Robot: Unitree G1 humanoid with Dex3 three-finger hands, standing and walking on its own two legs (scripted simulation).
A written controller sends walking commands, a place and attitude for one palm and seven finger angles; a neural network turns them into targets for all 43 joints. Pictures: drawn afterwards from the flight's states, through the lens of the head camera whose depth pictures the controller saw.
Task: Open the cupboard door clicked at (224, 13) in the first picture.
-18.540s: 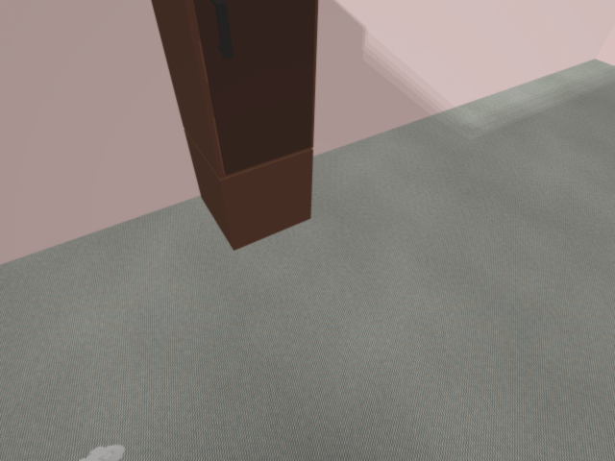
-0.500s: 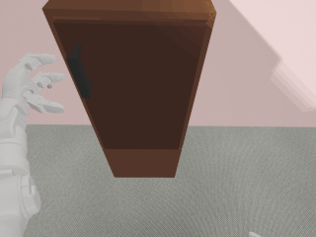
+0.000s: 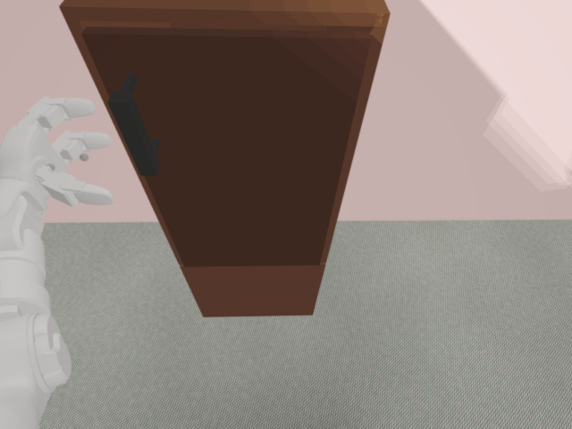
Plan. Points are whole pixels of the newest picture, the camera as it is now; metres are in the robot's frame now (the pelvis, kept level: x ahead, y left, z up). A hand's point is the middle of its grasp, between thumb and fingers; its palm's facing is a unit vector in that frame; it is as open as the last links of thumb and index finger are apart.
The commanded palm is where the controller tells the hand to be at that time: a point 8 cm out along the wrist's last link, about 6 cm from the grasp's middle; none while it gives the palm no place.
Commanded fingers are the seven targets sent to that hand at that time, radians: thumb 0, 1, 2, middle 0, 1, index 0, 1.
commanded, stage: move the hooked fingers beside the handle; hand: left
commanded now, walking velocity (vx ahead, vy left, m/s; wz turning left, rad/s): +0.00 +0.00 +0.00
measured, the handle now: (140, 126) +0.50 +0.20 +0.14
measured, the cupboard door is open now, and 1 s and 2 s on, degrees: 0 0 0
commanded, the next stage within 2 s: slide the fingers in behind the handle in 0.46 s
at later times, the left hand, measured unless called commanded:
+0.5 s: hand (83, 161) +0.43 +0.26 +0.14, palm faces +0.05 -1.00 +0.00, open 14.0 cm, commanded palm +0.40 +0.31 +0.15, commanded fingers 0.00 -0.50 0.30 -0.30 -1.20 -0.30 -1.20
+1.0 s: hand (97, 160) +0.42 +0.24 +0.15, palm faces +0.02 -1.00 +0.01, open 14.0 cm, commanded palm +0.40 +0.28 +0.15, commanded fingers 0.00 -0.50 0.30 -0.30 -1.20 -0.30 -1.20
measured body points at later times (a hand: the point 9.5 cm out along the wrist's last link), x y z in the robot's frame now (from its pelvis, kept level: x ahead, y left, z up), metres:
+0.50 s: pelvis -0.01 +0.00 +0.00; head +0.05 +0.00 +0.44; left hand +0.42 +0.31 +0.14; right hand +0.08 -0.27 -0.11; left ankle -0.04 +0.10 -0.73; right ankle +0.02 -0.12 -0.73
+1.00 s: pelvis -0.01 +0.00 +0.00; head +0.04 +0.00 +0.45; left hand +0.42 +0.29 +0.15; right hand +0.07 -0.27 -0.10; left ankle -0.04 +0.10 -0.73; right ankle +0.02 -0.12 -0.73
